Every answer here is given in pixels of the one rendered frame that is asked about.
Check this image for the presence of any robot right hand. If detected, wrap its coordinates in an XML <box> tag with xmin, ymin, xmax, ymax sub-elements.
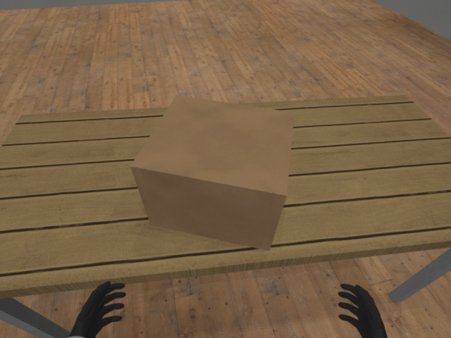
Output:
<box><xmin>338</xmin><ymin>284</ymin><xmax>388</xmax><ymax>338</ymax></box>

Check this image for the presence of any table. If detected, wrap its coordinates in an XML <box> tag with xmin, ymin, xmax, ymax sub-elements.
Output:
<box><xmin>0</xmin><ymin>95</ymin><xmax>451</xmax><ymax>338</ymax></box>

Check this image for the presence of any carton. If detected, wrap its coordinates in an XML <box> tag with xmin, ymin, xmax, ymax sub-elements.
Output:
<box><xmin>130</xmin><ymin>95</ymin><xmax>295</xmax><ymax>251</ymax></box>

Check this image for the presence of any robot left hand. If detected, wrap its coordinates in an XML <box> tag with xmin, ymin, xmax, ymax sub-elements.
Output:
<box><xmin>69</xmin><ymin>281</ymin><xmax>126</xmax><ymax>338</ymax></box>

